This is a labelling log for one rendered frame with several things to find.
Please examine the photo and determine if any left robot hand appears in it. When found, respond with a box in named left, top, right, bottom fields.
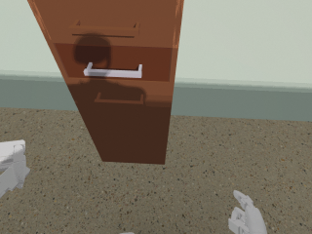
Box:
left=0, top=139, right=30, bottom=199

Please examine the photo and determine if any right robot hand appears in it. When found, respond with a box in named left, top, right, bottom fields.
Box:
left=228, top=190, right=267, bottom=234

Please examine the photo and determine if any cabinet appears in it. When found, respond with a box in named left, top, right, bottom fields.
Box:
left=27, top=0, right=184, bottom=165

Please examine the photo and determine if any drawer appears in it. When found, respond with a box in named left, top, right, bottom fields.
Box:
left=55, top=43, right=171, bottom=82

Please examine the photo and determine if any handle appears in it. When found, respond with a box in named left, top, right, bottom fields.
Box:
left=94, top=98, right=143, bottom=107
left=83, top=62, right=142, bottom=78
left=68, top=25, right=139, bottom=37

